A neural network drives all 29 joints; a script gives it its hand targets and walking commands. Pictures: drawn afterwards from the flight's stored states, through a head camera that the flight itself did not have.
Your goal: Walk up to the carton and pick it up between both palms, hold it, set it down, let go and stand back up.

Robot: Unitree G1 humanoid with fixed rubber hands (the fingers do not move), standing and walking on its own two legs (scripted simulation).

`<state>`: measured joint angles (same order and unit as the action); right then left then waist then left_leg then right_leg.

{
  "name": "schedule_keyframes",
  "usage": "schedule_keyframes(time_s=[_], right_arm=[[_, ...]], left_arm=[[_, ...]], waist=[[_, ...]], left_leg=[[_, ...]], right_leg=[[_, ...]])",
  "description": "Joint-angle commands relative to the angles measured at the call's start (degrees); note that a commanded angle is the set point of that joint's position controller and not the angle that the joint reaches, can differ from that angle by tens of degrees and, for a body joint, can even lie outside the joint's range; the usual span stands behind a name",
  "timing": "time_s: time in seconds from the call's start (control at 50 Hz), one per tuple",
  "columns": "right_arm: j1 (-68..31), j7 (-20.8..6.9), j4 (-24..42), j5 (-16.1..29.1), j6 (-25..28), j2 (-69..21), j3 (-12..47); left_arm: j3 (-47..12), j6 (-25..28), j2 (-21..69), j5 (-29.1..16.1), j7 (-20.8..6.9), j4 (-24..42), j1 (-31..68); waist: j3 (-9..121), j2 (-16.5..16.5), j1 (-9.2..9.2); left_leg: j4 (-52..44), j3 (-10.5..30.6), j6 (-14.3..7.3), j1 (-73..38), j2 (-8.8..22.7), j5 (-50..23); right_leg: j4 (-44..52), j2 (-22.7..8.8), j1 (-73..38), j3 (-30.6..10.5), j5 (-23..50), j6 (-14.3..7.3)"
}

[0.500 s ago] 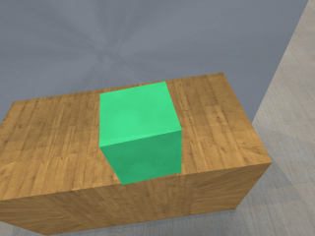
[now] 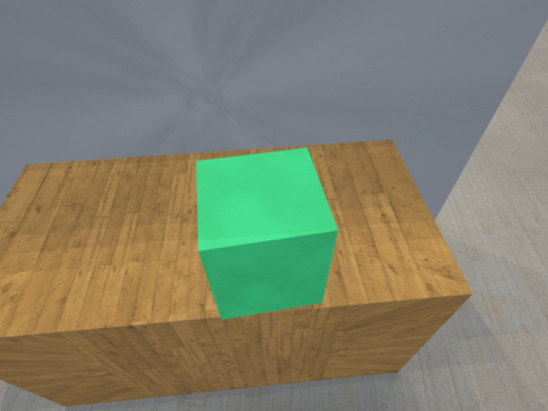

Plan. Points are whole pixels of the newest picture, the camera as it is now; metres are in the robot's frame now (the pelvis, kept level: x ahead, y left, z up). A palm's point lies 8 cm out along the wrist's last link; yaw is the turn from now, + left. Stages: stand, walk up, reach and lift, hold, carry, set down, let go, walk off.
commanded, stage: walk up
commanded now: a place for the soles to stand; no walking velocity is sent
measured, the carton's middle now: (263, 236) +0.45 +0.05 -0.06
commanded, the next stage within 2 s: reach and lift in 0.90 s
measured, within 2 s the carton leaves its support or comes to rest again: neither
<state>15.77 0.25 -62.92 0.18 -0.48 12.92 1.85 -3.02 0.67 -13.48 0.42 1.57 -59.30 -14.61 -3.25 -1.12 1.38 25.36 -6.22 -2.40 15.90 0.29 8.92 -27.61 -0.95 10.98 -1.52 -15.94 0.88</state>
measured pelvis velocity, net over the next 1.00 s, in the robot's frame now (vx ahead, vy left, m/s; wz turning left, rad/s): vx -0.01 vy -0.02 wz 0.08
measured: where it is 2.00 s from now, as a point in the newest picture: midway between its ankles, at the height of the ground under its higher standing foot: outside the picture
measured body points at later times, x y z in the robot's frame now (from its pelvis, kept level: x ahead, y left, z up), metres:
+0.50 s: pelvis +0.00 -0.01 +0.00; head +0.01 -0.01 +0.45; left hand +0.00 +0.23 -0.16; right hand +0.02 -0.26 -0.15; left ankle +0.05 +0.09 -0.74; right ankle -0.01 -0.13 -0.74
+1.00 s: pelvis -0.01 -0.02 -0.02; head +0.04 -0.01 +0.43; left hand +0.03 +0.24 -0.17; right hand +0.08 -0.27 -0.17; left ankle +0.05 +0.10 -0.74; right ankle -0.01 -0.13 -0.74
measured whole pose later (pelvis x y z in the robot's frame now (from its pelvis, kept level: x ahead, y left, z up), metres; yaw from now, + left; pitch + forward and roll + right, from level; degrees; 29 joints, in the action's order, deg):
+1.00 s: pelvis -0.01 -0.02 -0.02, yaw +5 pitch +0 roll +1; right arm 5.0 -2.3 -60.0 -5.5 -6.2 10.1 -5.2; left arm -2.5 -20.0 -16.5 -3.1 1.0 -53.5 -7.6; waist -5.4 -2.8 1.7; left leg 37.7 -2.9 0.1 24.6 0.3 17.3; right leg -39.6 -1.9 17.9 3.1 -22.2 -1.0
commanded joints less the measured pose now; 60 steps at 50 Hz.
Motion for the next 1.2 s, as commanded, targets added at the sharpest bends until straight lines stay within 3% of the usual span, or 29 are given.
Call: schedule_keyframes(time_s=[0.0,0.1,0.14,0.18,0.3,0.32,0.44,0.5,0.58,0.66,0.72,0.76,0.88,0.9,0.92,0.94,0.96,0.98,1.0,1.02,1.04,1.06,1.08,1.1,1.14,1.18], right_arm=[[1.1,0.5,2.4,-0.1,0.8,8.6,-1.7],[2.0,0.6,1.8,0.0,0.9,7.6,-1.5],[1.6,0.7,2.0,0.1,0.7,8.0,-1.5],[1.2,0.6,2.1,-0.2,0.7,8.2,-1.5],[2.0,0.7,1.6,-0.1,0.8,7.3,-1.3],[1.5,0.7,1.7,-0.2,0.9,7.5,-1.2],[1.5,0.9,1.0,-0.1,1.1,7.1,-1.0],[0.9,0.9,1.0,-0.1,0.9,6.7,-0.9],[1.7,1.0,0.2,-0.1,1.3,7.3,-0.9],[1.3,1.1,0.3,0.0,1.3,7.8,-0.9],[1.8,1.2,0.5,-0.2,1.3,6.7,-0.8],[2.2,1.3,0.6,-0.1,1.6,7.3,-0.7],[1.8,1.4,0.6,-0.2,1.5,7.2,-0.9],[-47.8,-1.4,15.1,-7.1,2.4,5.1,-9.9],[-34.6,-2.7,12.0,-8.6,-1.9,6.1,-12.0],[-33.5,-3.3,17.5,-8.0,-4.8,6.5,-11.8],[-32.2,-4.2,21.0,-7.0,-7.8,7.1,-12.0],[-28.5,-4.9,23.0,-4.6,-10.2,7.2,-10.3],[-25.7,-5.5,22.6,-1.4,-11.7,6.0,-8.4],[-21.7,-6.1,21.5,1.0,-13.1,6.8,-6.6],[-18.8,-6.1,19.5,3.0,-13.9,7.7,-4.7],[-15.5,-5.9,18.6,5.4,-14.2,8.6,-3.4],[-13.3,-5.3,17.8,6.9,-14.8,9.2,-1.9],[-11.6,-4.2,17.8,8.5,-14.6,9.7,-1.4],[-11.1,-2.3,20.3,10.6,-13.8,11.7,0.0],[-12.2,-1.2,21.6,10.8,-12.6,11.6,0.8]], left_arm=[[0.9,0.9,-5.8,-0.2,0.4,1.4,-2.9],[0.7,0.9,-5.8,-0.3,0.4,0.0,-3.1],[0.7,0.7,-6.0,-0.3,0.5,-0.3,-3.4],[0.8,0.8,-6.4,-0.3,0.5,-0.9,-4.2],[0.9,0.8,-6.7,-0.4,0.5,-1.1,-3.7],[0.9,0.8,-6.4,-0.3,0.5,-1.1,-4.1],[1.3,0.8,-6.5,-0.3,0.5,-1.2,-3.9],[1.1,0.6,-5.5,-0.3,0.5,-1.6,-4.3],[1.4,0.6,-6.4,-0.2,0.5,-1.3,-3.6],[1.6,0.5,-6.0,-0.1,0.5,-1.7,-3.7],[1.7,0.4,-5.7,-0.3,0.4,-1.7,-3.3],[1.5,0.3,-6.0,-0.2,0.4,-1.3,-2.9],[1.5,0.2,-5.9,-0.2,0.5,-1.5,-2.8],[4.7,-12.5,-15.0,-2.9,-1.4,18.8,45.8],[2.9,-21.0,-15.0,-3.6,0.0,19.2,35.8],[2.8,-26.0,-15.2,-4.6,0.1,24.6,35.4],[1.7,-30.2,-12.2,-5.9,0.2,26.8,31.7],[2.1,-33.7,-11.7,-6.0,0.5,31.5,29.1],[2.8,-36.5,-10.1,-4.6,0.5,34.3,27.4],[3.7,-38.8,-8.4,-2.6,0.1,36.7,23.2],[5.5,-40.5,-8.5,-0.5,-0.4,37.4,20.8],[6.8,-41.8,-7.0,0.9,-1.4,38.1,16.3],[7.9,-42.8,-5.9,3.1,-2.5,37.9,12.1],[9.1,-42.9,-4.8,4.8,-3.8,38.5,9.3],[10.5,-42.5,-4.9,6.7,-5.7,40.4,4.7],[11.4,-41.5,-4.6,7.7,-6.6,40.7,2.6]], waist=[[1.1,1.9,-0.83],[0.3,0.2,-0.76],[-0.9,2.3,-0.64],[-1.6,0.2,-0.47],[-0.8,-0.7,-0.23],[0.0,0.6,-0.26],[-0.8,0.4,-0.18],[-2.4,3.1,-0.57],[0.0,1.2,-0.61],[-0.4,2.5,-1.02],[-1.1,-0.4,-0.9],[-0.2,1.8,-0.72],[0.4,1.5,-0.57],[7.4,-4.6,2.08],[-0.7,-5.0,2.18],[2.5,-8.0,2.16],[6.1,-6.0,1.53],[11.8,-1.9,-0.36],[15.6,4.0,-1.07],[18.3,7.9,-0.95],[20.6,8.5,-0.32],[22.0,8.0,0.75],[19.6,6.6,0.39],[17.8,5.3,1.23],[12.4,3.7,0.94],[7.0,2.3,-0.24]], left_leg=[[-8.4,12.2,-1.2,-2.6,8.7,8.5],[-6.7,11.6,-1.2,-3.8,7.6,6.1],[-7.4,11.9,-1.0,-2.4,7.6,8.4],[-6.4,11.8,-1.2,-3.2,7.5,6.7],[-4.3,11.4,-0.6,-4.1,6.6,5.1],[-4.0,11.2,-0.7,-3.9,6.6,4.9],[-3.7,11.7,-0.7,-3.1,6.4,2.4],[-4.2,12.1,-0.5,-1.1,6.3,3.5],[-3.9,12.6,-0.7,-1.6,6.5,1.8],[-4.1,13.1,-0.5,-0.4,6.0,2.1],[-3.0,13.3,-0.6,-1.7,5.8,-0.1],[-3.4,14.0,-0.5,-1.0,6.1,-0.6],[-2.2,14.0,-0.8,-1.8,5.9,-3.2],[7.2,4.7,2.0,9.2,3.3,13.3],[11.6,1.4,2.6,9.7,2.0,22.1],[14.0,1.3,3.0,6.6,1.4,21.9],[13.7,1.6,3.2,5.5,2.0,20.1],[13.1,2.0,4.4,5.6,2.5,16.4],[14.0,1.9,5.6,3.8,2.8,9.7],[14.7,2.6,7.2,-0.4,2.9,3.3],[16.0,3.3,7.5,-5.9,3.0,-3.1],[16.9,3.2,7.8,-12.4,2.8,-7.3],[15.4,3.9,7.8,-17.5,2.8,-10.5],[14.5,4.3,7.8,-20.1,2.4,-13.3],[12.1,4.0,7.5,-18.5,1.3,-13.3],[9.4,3.1,7.1,-15.6,0.2,-8.8]], right_leg=[[4.9,-3.7,3.2,-3.7,1.0,-3.1],[5.8,-4.2,5.0,-4.0,0.5,-3.3],[6.0,-4.0,5.4,-3.5,-0.9,-3.2],[6.5,-4.5,6.1,-4.0,-1.2,-3.2],[7.8,-4.7,6.7,-4.6,-2.0,-3.4],[7.9,-4.8,6.0,-4.6,-1.4,-3.5],[7.7,-5.2,5.0,-4.2,-0.4,-3.8],[8.0,-5.2,4.8,-4.1,-0.7,-3.8],[7.8,-5.2,2.4,-2.9,0.7,-3.7],[7.5,-5.3,1.5,-2.4,0.8,-3.9],[8.0,-5.5,2.6,-2.3,0.7,-3.9],[7.2,-5.5,1.2,-1.4,1.5,-3.8],[7.2,-6.0,0.8,-1.3,2.5,-4.2],[-5.8,-2.8,16.0,3.9,-14.3,-2.6],[-6.3,-4.3,18.0,2.6,-23.5,-3.6],[-6.1,-5.3,17.7,1.4,-25.5,-4.0],[-8.0,-4.6,15.1,2.3,-18.8,-3.5],[-11.0,-3.6,13.7,3.4,-7.3,-3.8],[-13.1,-2.9,13.3,3.7,1.7,-4.3],[-14.5,-1.6,12.7,5.1,6.7,-4.6],[-14.3,-0.9,14.7,5.9,10.0,-4.7],[-13.3,0.0,18.1,6.9,11.7,-4.5],[-10.8,0.6,19.8,7.4,13.1,-4.3],[-7.9,1.3,18.7,7.3,15.9,-3.8],[-4.6,2.4,13.3,7.7,19.1,-2.7],[-2.3,2.9,11.2,7.9,15.8,-1.7]])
